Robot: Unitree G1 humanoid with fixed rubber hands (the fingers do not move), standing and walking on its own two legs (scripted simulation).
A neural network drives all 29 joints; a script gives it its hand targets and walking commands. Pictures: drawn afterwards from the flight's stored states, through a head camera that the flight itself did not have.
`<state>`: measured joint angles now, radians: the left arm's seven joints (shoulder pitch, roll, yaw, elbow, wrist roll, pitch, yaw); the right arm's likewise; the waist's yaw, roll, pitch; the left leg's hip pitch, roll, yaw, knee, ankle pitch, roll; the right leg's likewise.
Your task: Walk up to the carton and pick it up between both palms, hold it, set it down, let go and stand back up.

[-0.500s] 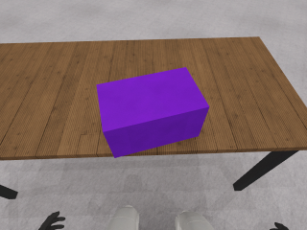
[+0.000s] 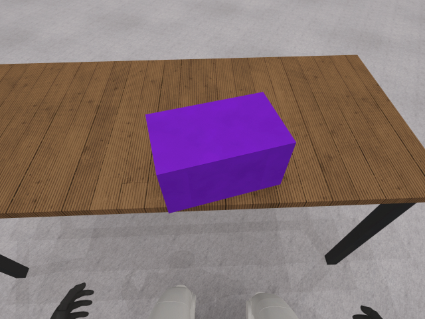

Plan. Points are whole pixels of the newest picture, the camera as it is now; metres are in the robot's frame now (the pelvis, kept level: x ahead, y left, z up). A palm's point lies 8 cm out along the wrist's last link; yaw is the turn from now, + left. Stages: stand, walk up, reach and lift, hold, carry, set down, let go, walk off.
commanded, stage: walk up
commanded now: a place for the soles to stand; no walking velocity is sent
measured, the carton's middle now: (216, 151) +0.44 +0.03 +0.02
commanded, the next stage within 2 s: stand in 0.44 s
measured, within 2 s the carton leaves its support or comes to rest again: neither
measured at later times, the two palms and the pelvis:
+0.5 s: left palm out of the picture +0.10 +0.31 -0.10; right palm out of the picture +0.09 -0.30 -0.11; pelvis +0.00 +0.00 +0.00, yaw +0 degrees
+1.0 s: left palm (104, 266) +0.21 +0.25 -0.07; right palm (374, 313) +0.14 -0.28 -0.09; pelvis +0.01 +0.00 +0.00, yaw +0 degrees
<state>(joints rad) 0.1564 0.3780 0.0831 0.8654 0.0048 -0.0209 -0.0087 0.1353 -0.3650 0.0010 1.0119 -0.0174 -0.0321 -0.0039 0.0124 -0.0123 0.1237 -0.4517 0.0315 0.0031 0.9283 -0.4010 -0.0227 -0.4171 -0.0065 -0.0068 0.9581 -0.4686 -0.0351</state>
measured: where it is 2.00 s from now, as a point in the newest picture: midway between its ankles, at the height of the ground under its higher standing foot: outside the picture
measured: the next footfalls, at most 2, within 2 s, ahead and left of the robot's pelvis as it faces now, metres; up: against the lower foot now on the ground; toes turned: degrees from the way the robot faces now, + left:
none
